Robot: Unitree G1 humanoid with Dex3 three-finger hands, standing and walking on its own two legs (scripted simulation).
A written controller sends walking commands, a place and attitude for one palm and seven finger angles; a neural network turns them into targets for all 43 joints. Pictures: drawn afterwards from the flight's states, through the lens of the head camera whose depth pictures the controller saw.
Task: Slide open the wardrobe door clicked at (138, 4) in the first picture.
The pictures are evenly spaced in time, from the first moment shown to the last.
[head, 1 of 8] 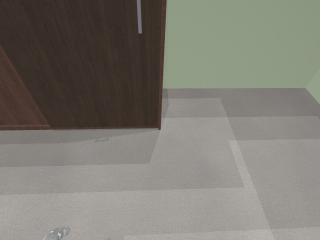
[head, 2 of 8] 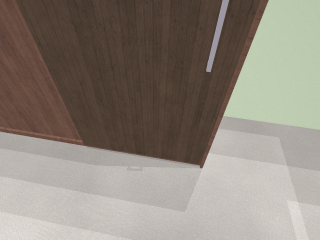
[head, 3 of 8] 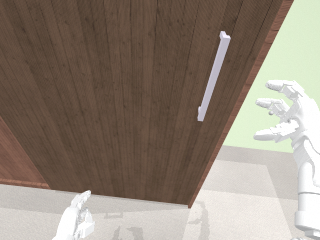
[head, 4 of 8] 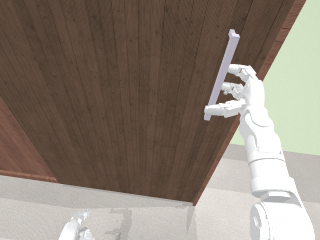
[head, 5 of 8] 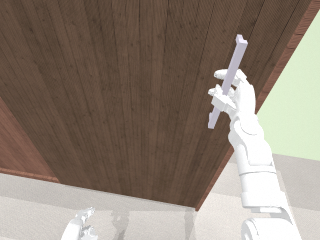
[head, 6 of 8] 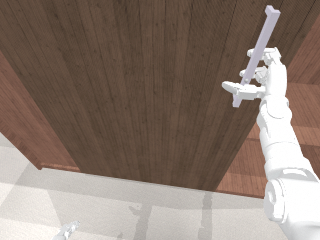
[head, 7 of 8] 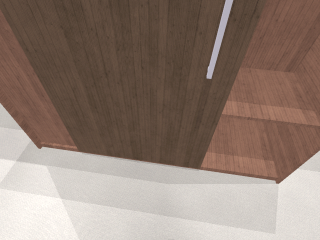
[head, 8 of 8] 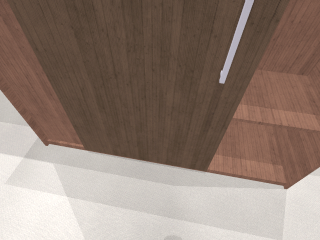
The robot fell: no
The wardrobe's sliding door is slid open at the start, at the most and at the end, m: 0.00 0.52 0.52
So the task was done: yes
